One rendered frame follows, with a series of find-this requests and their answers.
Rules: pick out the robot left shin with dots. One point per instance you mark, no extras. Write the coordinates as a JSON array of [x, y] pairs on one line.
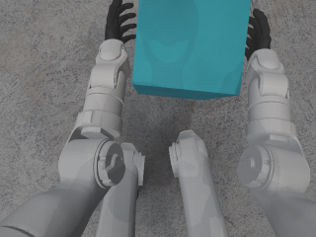
[[129, 146]]

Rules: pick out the right robot upper arm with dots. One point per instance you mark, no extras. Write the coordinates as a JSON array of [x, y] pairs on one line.
[[278, 179]]

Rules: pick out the robot right forearm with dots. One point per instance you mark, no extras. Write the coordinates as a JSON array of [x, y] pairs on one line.
[[269, 118]]

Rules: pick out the carton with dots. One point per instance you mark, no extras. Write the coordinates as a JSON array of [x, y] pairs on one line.
[[190, 49]]

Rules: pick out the robot right shin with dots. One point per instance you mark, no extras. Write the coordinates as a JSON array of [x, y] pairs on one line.
[[199, 142]]

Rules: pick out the left robot upper arm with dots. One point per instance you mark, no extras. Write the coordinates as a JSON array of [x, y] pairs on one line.
[[87, 168]]

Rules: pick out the robot shin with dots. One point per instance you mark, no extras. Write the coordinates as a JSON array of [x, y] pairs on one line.
[[199, 142], [129, 146]]

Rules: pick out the left robot hand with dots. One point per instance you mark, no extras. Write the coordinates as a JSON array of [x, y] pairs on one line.
[[113, 28]]

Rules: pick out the right robot hand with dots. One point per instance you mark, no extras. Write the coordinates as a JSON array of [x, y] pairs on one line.
[[260, 35]]

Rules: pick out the robot left forearm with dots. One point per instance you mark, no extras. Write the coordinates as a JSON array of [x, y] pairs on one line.
[[101, 116]]

